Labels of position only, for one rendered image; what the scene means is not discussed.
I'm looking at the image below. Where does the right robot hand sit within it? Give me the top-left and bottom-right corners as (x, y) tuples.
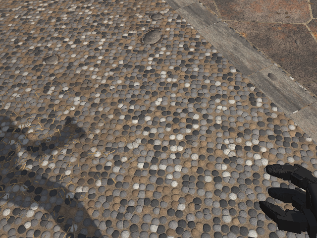
(259, 164), (317, 238)

